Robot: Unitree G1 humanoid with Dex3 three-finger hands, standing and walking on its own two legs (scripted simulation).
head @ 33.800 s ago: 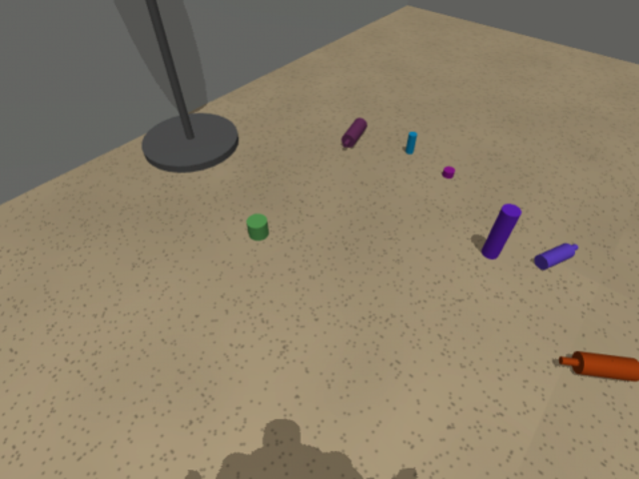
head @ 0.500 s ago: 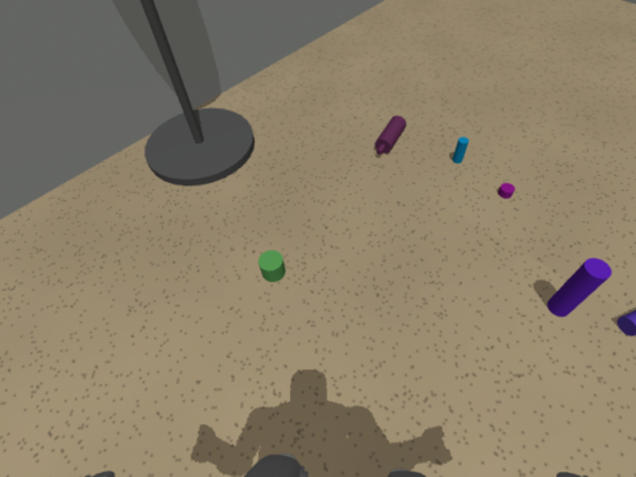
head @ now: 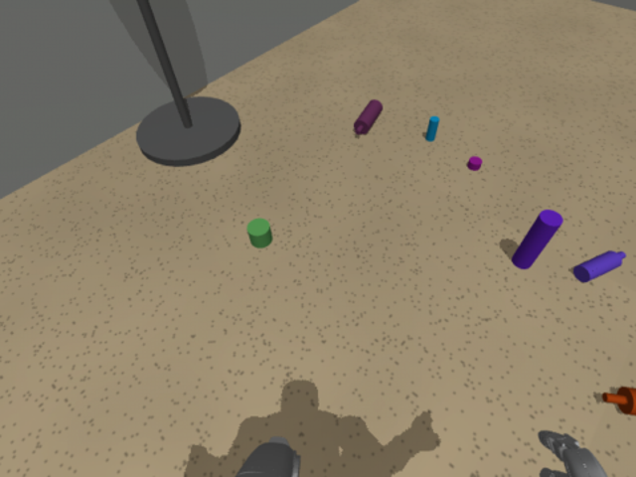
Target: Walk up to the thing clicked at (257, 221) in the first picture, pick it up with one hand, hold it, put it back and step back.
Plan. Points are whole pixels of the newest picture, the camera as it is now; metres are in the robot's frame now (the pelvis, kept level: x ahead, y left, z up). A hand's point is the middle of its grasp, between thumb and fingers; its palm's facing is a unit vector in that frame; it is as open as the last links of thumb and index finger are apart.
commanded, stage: step back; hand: left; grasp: from above
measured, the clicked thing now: (260, 233) +1.02 +0.30 -0.71
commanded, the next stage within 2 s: stand in 1.12 s
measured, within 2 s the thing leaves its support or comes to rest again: neither
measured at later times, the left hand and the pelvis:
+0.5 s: hand out of the picture -0.02 +0.28 -0.13, palm faces +0.09 -0.92 -0.39, open 7.4 cm; pelvis -0.05 +0.00 +0.01, yaw +4 degrees
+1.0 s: hand out of the picture +0.05 +0.30 -0.14, palm faces +0.11 -0.93 -0.36, open 7.4 cm; pelvis +0.00 +0.03 +0.02, yaw +5 degrees
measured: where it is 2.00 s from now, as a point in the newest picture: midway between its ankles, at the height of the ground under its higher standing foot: outside the picture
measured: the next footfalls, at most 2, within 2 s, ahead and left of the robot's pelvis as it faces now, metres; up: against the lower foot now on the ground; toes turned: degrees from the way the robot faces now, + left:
left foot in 0.26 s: +0.03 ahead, +0.15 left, +0.00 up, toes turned +6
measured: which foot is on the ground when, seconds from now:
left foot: up 0.00-0.24, down 0.26-1.00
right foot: down 0.00-1.00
